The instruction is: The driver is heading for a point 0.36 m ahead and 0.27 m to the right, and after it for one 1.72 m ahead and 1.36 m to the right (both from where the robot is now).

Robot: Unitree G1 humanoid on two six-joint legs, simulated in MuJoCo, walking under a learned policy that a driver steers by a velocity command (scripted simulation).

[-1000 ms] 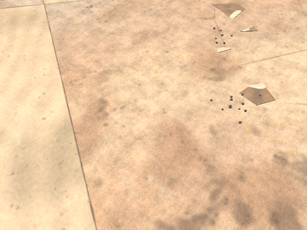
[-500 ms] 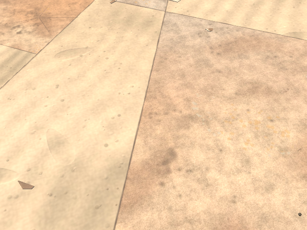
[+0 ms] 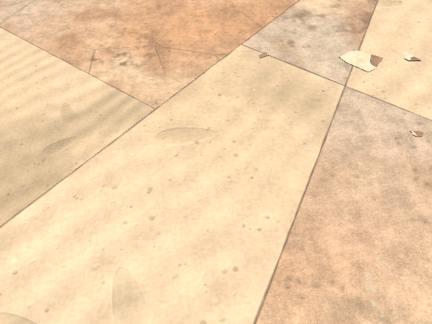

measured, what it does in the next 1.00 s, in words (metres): walks ahead, turning right: right foot, then left foot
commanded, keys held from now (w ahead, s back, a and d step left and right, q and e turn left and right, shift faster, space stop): w+e+shift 0.28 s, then e+shift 0.72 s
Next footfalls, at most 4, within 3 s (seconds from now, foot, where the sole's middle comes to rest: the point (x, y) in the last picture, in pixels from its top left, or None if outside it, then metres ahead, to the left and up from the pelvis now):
0.24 right None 0.41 -0.10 -0.77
0.62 left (252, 243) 0.77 -0.08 -0.77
1.04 right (289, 311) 0.54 -0.19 -0.77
1.44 left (265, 256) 0.72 -0.13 -0.77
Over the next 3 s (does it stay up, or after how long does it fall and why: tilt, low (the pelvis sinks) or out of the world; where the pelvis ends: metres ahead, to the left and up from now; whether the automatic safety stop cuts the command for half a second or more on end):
stays up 0.67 -0.21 -0.01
